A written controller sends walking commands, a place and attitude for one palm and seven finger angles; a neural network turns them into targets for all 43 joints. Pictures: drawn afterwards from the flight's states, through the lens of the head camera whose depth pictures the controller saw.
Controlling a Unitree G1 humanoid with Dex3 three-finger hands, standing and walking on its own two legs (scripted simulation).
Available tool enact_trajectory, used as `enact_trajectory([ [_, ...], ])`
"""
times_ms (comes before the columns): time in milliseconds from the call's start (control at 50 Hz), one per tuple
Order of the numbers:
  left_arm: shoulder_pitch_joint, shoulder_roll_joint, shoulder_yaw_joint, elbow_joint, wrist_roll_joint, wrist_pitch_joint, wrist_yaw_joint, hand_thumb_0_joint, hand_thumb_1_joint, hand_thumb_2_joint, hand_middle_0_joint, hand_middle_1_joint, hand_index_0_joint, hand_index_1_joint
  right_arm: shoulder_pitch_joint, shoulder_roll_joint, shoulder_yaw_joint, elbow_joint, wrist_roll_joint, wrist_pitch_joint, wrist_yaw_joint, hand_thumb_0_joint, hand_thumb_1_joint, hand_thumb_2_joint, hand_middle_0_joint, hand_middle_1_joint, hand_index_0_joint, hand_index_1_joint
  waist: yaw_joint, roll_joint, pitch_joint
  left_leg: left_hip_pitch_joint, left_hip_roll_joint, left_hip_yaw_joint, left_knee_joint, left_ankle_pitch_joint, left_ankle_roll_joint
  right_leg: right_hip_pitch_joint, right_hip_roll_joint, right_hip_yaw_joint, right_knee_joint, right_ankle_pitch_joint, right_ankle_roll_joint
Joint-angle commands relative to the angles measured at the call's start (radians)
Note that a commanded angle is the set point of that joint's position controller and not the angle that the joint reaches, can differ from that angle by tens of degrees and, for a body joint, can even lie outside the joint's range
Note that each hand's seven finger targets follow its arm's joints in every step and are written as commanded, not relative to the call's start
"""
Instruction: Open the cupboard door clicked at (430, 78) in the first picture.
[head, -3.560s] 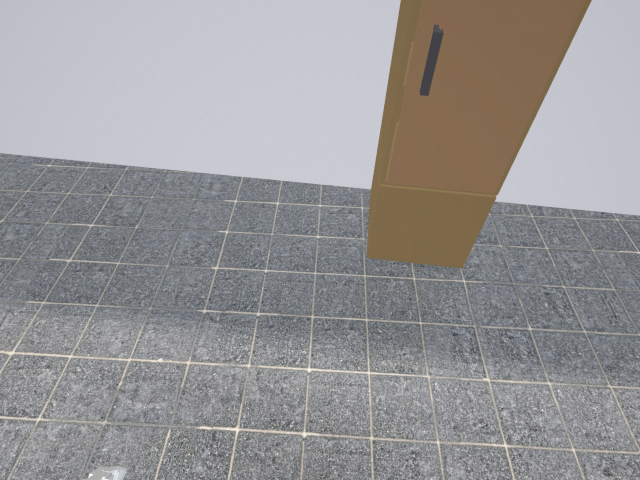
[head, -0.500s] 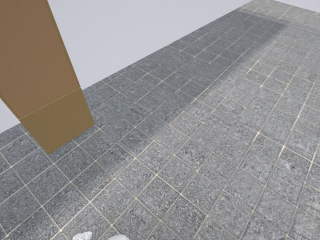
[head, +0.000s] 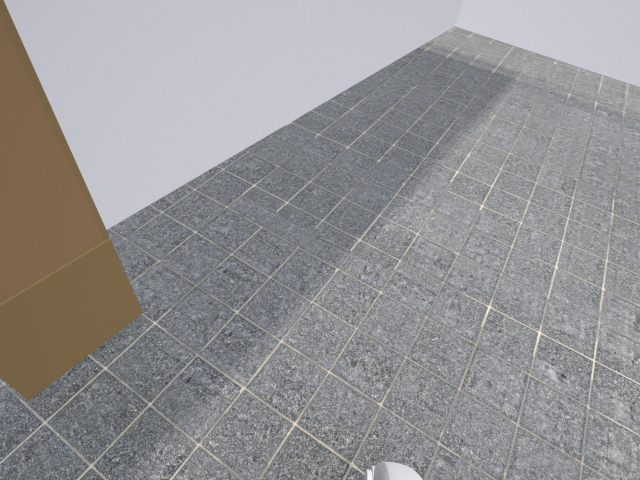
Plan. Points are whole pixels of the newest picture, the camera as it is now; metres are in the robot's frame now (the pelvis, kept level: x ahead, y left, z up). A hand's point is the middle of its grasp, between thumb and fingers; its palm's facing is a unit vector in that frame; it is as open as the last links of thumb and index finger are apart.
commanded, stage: walk to a spot facing it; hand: left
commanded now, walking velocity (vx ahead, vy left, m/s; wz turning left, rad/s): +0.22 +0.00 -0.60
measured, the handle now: out of the picture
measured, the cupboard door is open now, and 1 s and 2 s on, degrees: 0 0 0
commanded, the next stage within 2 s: turn to face it in 0.16 s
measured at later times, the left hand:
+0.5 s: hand (274, 381) +0.31 +0.09 -0.18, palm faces -0.16 -0.97 -0.19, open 7.4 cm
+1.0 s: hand (177, 433) +0.21 +0.22 -0.18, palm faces +0.20 -0.95 -0.25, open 7.4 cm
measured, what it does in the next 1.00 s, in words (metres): walks ahead: right foot, then left foot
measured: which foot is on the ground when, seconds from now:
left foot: down 0.00-0.34, up 0.36-0.74, down 0.76-1.00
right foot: up 0.00-0.34, down 0.36-0.76, up 0.78-1.00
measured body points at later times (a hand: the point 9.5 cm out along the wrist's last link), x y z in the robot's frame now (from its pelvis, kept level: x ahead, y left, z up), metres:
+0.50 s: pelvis +0.16 -0.05 -0.02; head +0.18 -0.06 +0.43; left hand +0.32 +0.14 -0.16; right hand +0.07 -0.25 -0.18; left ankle +0.10 +0.09 -0.67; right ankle +0.20 -0.14 -0.75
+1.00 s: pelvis +0.18 -0.01 +0.00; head +0.22 +0.03 +0.44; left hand +0.20 +0.27 -0.16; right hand +0.28 -0.25 -0.13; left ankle +0.20 +0.07 -0.75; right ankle +0.18 -0.17 -0.66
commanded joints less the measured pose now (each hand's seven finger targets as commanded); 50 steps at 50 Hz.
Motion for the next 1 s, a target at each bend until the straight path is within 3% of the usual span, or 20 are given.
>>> enact_trajectory([
  [0,-0.03,0.012,0.008,-0.072,-0.003,0.003,-0.012,0.0,0.9,0.9,-0.2,-0.3,-0.2,-0.3,0.101,-0.111,-0.023,-0.02,0.005,-0.016,-0.005,0.0,-0.9,-0.9,0.2,0.3,0.2,0.3,-0.023,0.147,0.065,0.081,0.288,-0.143,-0.235,0.131,-0.01,-0.152,-0.059,0.014,-0.059,0.056,0.022],
  [180,-0.239,-0.014,-0.008,-0.139,-0.01,-0.002,-0.014,0.0,0.9,0.9,-0.2,-0.3,-0.2,-0.3,0.19,-0.12,-0.027,0.023,-0.01,0.015,-0.006,0.0,-0.9,-0.9,0.2,0.3,0.2,0.3,-0.078,0.183,0.13,0.164,0.305,0.006,-0.116,0.498,0.037,-0.091,-0.023,-0.108,-0.404,-0.017,0.004],
  [260,-0.177,-0.003,-0.012,-0.129,-0.006,-0.021,-0.002,0.0,0.9,0.9,-0.2,-0.3,-0.2,-0.3,0.176,-0.146,-0.039,0.017,-0.011,0.027,-0.006,0.0,-0.9,-0.9,0.2,0.3,0.2,0.3,-0.046,0.184,0.057,0.17,0.309,0.028,0.072,0.77,0.026,0.115,0.053,-0.153,-0.535,-0.06,-0.047],
  [280,-0.084,0.006,-0.014,-0.104,-0.001,-0.035,0.007,0.0,0.9,0.9,-0.2,-0.3,-0.2,-0.3,0.17,-0.15,-0.037,0.02,-0.007,0.028,-0.004,0.0,-0.9,-0.9,0.2,0.3,0.2,0.3,-0.005,0.184,-0.01,0.168,0.287,0.033,0.186,0.811,0.007,0.244,0.079,-0.17,-0.612,-0.014,-0.055],
  [300,0.036,0.044,-0.008,-0.063,0.003,-0.052,0.017,0.0,0.9,0.9,-0.2,-0.3,-0.2,-0.3,0.166,-0.145,-0.032,0.022,0.002,0.028,0.001,0.0,-0.9,-0.9,0.2,0.3,0.2,0.3,0.052,0.136,-0.104,0.081,0.25,0.035,0.363,0.722,-0.03,0.467,0.06,-0.154,-0.721,0.149,-0.062],
  [320,0.147,0.147,0.006,-0.029,0.005,-0.07,0.036,0.0,0.9,0.9,-0.2,-0.3,-0.2,-0.3,0.184,-0.081,-0.018,0.009,0.019,0.031,0.011,0.0,-0.9,-0.9,0.2,0.3,0.2,0.3,0.086,-0.067,-0.232,-0.194,0.15,0.021,0.627,0.214,-0.078,0.762,-0.184,0.112,-0.688,0.588,-0.141],
  [340,0.191,0.192,0.004,-0.003,-0.021,-0.074,0.042,0.0,0.9,0.9,-0.2,-0.3,-0.2,-0.3,0.19,-0.034,-0.009,-0.002,0.022,0.038,0.002,0.0,-0.9,-0.9,0.2,0.3,0.2,0.3,0.066,-0.101,-0.303,-0.319,0.036,-0.103,0.855,-0.405,-0.108,0.824,-0.376,0.281,-0.677,1.037,-0.26],
  [360,0.132,0.191,-0.004,-0.021,-0.028,-0.076,0.05,0.0,0.9,0.9,-0.2,-0.3,-0.2,-0.3,0.168,-0.026,-0.005,-0.009,0.023,0.05,-0.002,0.0,-0.9,-0.9,0.2,0.3,0.2,0.3,0.052,-0.074,-0.32,-0.297,0.052,-0.255,0.876,-0.388,-0.098,0.73,-0.38,0.25,-0.736,0.931,-0.277],
  [380,0.047,0.176,-0.009,-0.044,-0.025,-0.073,0.054,0.0,0.9,0.9,-0.2,-0.3,-0.2,-0.3,0.179,-0.023,-0.004,-0.005,0.017,0.062,-0.001,0.0,-0.9,-0.9,0.2,0.3,0.2,0.3,0.02,-0.127,-0.274,-0.319,0.06,-0.282,0.888,-0.347,-0.102,0.659,-0.374,0.254,-0.797,0.706,-0.26],
  [400,-0.036,0.129,-0.025,-0.061,-0.026,-0.069,0.059,0.0,0.9,0.9,-0.2,-0.3,-0.2,-0.3,0.157,-0.033,-0.008,0.01,0.009,0.076,-0.001,0.0,-0.9,-0.9,0.2,0.3,0.2,0.3,-0.006,-0.064,-0.156,-0.302,0.079,-0.282,0.867,-0.296,-0.105,0.509,-0.341,0.181,-0.85,0.559,-0.222],
  [460,-0.159,0.079,-0.041,-0.084,-0.022,-0.059,0.065,0.0,0.9,0.9,-0.2,-0.3,-0.2,-0.3,0.163,-0.01,0.0,0.029,0.004,0.113,0.006,0.0,-0.9,-0.9,0.2,0.3,0.2,0.3,-0.072,-0.02,-0.013,-0.237,0.081,-0.263,0.746,-0.209,-0.117,0.254,-0.276,-0.01,-0.916,0.361,-0.159],
  [600,-0.146,0.111,-0.011,-0.121,-0.01,-0.028,0.066,0.0,0.9,0.9,-0.2,-0.3,-0.2,-0.3,0.032,-0.044,-0.017,-0.062,-0.003,0.125,0.034,0.0,-0.9,-0.9,0.2,0.3,0.2,0.3,-0.038,-0.094,0.01,-0.277,0.061,-0.192,0.552,-0.194,-0.12,0.285,-0.291,-0.087,-0.924,0.042,-0.149],
  [680,-0.142,0.145,0.005,-0.139,-0.009,-0.017,0.063,0.0,0.9,0.9,-0.2,-0.3,-0.2,-0.3,0.01,-0.073,-0.025,-0.108,-0.004,0.112,0.042,0.0,-0.9,-0.9,0.2,0.3,0.2,0.3,-0.044,-0.082,-0.017,-0.199,0.045,-0.158,0.319,-0.133,-0.109,0.313,-0.309,-0.128,-0.797,0.04,-0.115],
  [700,-0.136,0.141,0.007,-0.144,-0.015,-0.011,0.06,0.0,0.9,0.9,-0.2,-0.3,-0.2,-0.3,0.029,-0.092,-0.031,-0.106,-0.007,0.109,0.043,0.0,-0.9,-0.9,0.2,0.3,0.2,0.3,-0.053,-0.03,-0.031,-0.131,0.031,-0.147,0.22,-0.058,-0.105,0.292,-0.286,-0.157,-0.726,0.005,-0.087],
  [720,-0.132,0.116,0.003,-0.156,-0.022,-0.002,0.057,0.0,0.9,0.9,-0.2,-0.3,-0.2,-0.3,0.069,-0.138,-0.04,-0.107,-0.009,0.102,0.045,0.0,-0.9,-0.9,0.2,0.3,0.2,0.3,-0.075,0.143,-0.041,-0.063,0.081,-0.26,0.052,0.017,-0.078,0.221,-0.231,-0.183,-0.568,-0.097,-0.042],
  [740,-0.121,0.058,-0.004,-0.198,-0.031,0.006,0.047,0.0,0.9,0.9,-0.2,-0.3,-0.2,-0.3,0.096,-0.251,-0.064,-0.129,-0.017,0.094,0.04,0.0,-0.9,-0.9,0.2,0.3,0.2,0.3,-0.087,0.443,-0.014,-0.017,0.319,-0.628,-0.093,0.261,0.042,0.006,-0.08,-0.222,-0.336,-0.398,0.05],
  [760,-0.2,0.07,-0.013,-0.234,-0.018,0.008,0.047,0.0,0.9,0.9,-0.2,-0.3,-0.2,-0.3,0.121,-0.298,-0.074,-0.12,-0.022,0.094,0.028,0.0,-0.9,-0.9,0.2,0.3,0.2,0.3,-0.128,0.397,-0.03,-0.045,0.403,-0.752,-0.144,0.282,0.14,-0.022,-0.033,-0.101,-0.118,-0.488,0.046],
  [800,-0.212,0.074,0.0,-0.22,-0.017,0.004,0.042,0.0,0.9,0.9,-0.2,-0.3,-0.2,-0.3,0.036,-0.272,-0.066,-0.136,-0.013,0.085,0.012,0.0,-0.9,-0.9,0.2,0.3,0.2,0.3,-0.084,0.283,-0.055,-0.031,0.314,-0.665,-0.107,0.218,0.106,-0.084,-0.039,0.009,0.015,-0.33,0.044],
  [860,-0.122,0.095,0.006,-0.164,-0.017,0.003,0.032,0.0,0.9,0.9,-0.2,-0.3,-0.2,-0.3,-0.063,-0.228,-0.048,-0.166,-0.006,0.069,0.008,0.0,-0.9,-0.9,0.2,0.3,0.2,0.3,-0.037,0.173,-0.088,0.006,0.198,-0.485,-0.084,0.315,0.055,-0.028,-0.042,0.014,-0.018,-0.176,0.065],
  [980,-0.129,0.112,0.002,-0.169,-0.024,0.01,0.041,0.0,0.9,0.9,-0.2,-0.3,-0.2,-0.3,-0.028,-0.254,-0.06,-0.153,-0.003,0.078,0.013,0.0,-0.9,-0.9,0.2,0.3,0.2,0.3,-0.057,0.149,-0.098,0.088,0.186,-0.531,-0.086,0.359,0.09,0.01,-0.025,0.024,-0.16,-0.204,0.087],
])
